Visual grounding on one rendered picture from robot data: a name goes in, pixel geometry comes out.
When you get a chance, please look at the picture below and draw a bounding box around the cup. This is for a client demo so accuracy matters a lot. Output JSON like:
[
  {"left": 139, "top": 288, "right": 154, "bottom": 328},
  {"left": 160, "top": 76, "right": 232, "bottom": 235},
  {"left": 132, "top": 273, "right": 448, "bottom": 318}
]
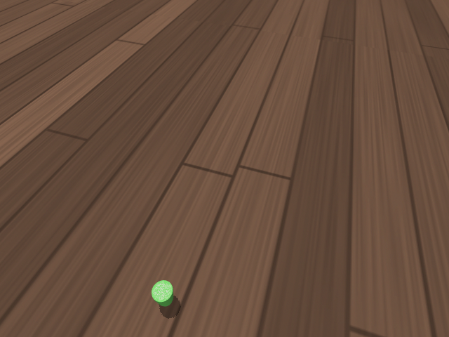
[{"left": 152, "top": 280, "right": 173, "bottom": 307}]

